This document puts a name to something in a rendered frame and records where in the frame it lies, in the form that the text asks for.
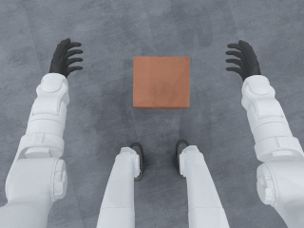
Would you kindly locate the right robot upper arm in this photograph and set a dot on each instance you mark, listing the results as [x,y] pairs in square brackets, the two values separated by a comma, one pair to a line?
[281,185]

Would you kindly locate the robot right shin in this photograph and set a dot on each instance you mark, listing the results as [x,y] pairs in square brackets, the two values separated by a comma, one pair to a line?
[191,148]

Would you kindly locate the robot right forearm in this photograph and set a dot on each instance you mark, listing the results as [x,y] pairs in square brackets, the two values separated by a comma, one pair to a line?
[273,137]

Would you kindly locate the robot left forearm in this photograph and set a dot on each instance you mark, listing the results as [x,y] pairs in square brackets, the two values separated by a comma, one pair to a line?
[46,122]

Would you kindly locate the carton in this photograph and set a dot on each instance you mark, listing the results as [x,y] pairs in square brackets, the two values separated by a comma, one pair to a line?
[161,82]

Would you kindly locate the left robot upper arm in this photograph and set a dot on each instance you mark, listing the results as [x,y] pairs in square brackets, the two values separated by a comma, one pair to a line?
[34,185]

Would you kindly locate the left robot hand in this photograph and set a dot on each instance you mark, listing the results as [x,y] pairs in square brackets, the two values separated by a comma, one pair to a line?
[60,62]

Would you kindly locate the right robot thigh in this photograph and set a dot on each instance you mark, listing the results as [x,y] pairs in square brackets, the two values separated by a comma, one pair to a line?
[204,207]

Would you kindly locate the right robot hand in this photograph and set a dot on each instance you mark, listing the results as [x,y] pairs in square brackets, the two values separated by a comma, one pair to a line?
[249,65]

